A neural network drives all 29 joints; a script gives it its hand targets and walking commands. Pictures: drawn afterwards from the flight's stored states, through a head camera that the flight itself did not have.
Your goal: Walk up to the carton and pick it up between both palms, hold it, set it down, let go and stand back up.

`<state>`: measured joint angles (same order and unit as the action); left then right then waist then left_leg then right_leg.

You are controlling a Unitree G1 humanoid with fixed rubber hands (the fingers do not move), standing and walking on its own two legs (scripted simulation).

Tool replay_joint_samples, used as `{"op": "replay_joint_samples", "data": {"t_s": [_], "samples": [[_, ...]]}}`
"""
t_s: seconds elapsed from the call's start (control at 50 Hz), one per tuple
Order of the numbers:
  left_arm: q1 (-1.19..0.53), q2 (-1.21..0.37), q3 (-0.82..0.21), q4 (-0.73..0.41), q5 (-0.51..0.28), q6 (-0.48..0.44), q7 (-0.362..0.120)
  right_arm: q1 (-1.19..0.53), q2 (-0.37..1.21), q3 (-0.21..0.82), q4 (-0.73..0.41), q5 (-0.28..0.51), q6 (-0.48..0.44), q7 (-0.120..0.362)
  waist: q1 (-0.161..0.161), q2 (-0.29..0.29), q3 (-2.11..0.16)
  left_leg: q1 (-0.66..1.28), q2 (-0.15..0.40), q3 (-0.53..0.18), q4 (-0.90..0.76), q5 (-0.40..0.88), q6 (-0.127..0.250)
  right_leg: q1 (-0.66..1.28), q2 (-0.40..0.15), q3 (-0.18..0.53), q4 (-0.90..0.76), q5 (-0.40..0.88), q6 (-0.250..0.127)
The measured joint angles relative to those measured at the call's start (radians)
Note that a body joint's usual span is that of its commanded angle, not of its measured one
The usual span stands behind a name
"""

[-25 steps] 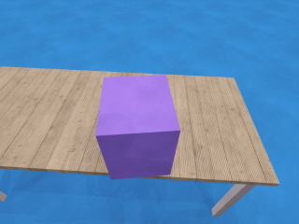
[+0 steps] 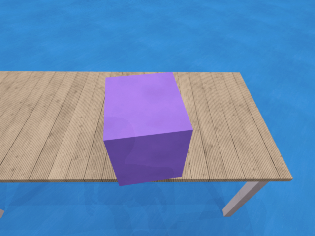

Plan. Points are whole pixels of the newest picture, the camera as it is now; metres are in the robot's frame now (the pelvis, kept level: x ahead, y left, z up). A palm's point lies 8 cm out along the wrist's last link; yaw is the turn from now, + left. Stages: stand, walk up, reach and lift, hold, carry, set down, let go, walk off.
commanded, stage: walk up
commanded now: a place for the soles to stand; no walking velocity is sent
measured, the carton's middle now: (145, 129) +0.45 +0.05 -0.03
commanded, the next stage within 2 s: stand in 0.44 s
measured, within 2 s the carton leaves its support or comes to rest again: neither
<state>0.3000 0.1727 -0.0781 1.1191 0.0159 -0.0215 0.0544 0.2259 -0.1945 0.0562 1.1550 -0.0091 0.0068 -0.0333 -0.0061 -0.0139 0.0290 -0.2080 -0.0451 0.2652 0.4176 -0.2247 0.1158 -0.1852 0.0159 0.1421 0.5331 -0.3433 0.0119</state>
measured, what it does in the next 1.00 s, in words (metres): stands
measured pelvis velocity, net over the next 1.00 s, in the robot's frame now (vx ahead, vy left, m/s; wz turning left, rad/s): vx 0.00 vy -0.03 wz -0.07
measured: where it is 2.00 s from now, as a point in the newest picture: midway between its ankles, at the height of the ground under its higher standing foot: outside the picture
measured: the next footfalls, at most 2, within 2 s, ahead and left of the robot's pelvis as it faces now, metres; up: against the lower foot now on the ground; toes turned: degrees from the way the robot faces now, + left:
none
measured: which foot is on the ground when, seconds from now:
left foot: down 0.00-1.00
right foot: down 0.00-1.00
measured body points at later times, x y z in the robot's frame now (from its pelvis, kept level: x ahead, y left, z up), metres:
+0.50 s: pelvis -0.01 -0.01 +0.00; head +0.01 -0.02 +0.45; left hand +0.00 +0.22 -0.16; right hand -0.01 -0.26 -0.16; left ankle +0.02 +0.04 -0.74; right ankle -0.04 -0.13 -0.74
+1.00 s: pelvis +0.00 -0.03 -0.01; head +0.02 -0.04 +0.44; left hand +0.05 +0.20 -0.16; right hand +0.00 -0.27 -0.17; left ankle +0.02 +0.04 -0.74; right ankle -0.03 -0.13 -0.74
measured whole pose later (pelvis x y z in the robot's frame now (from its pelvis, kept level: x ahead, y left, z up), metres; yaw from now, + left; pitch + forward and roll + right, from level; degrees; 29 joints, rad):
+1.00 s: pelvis +0.00 -0.03 -0.01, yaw -4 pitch +0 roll +2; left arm 0.27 0.17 -0.05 1.04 0.01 -0.01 0.06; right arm 0.24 -0.21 0.03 1.07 -0.02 0.03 -0.02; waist -0.02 -0.01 0.04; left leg -0.24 0.03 0.31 0.53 -0.29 0.07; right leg -0.23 0.08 0.18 0.62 -0.38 -0.03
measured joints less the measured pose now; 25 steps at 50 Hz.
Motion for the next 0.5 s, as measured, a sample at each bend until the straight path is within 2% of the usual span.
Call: {"op": "replay_joint_samples", "data": {"t_s": [0.18,0.5], "samples": [[0.004,-0.001,0.004,-0.01,0.002,0.005,0.005,0.009,-0.013,-0.014,-0.02,-0.002,0.018,0.005,-0.002,0.007,0.005,-0.007,0.004,0.016,0.019,-0.007,0.003,-0.017,0.001,0.012,0.03,-0.007,0.004],[0.002,-0.003,0.013,-0.035,-0.003,0.002,0.007,0.023,-0.037,-0.026,-0.05,0.001,0.029,0.009,-0.01,0.003,0.001,-0.013,0.028,0.039,0.037,-0.015,-0.013,-0.035,0.021,0.028,0.048,-0.005,-0.009]]}}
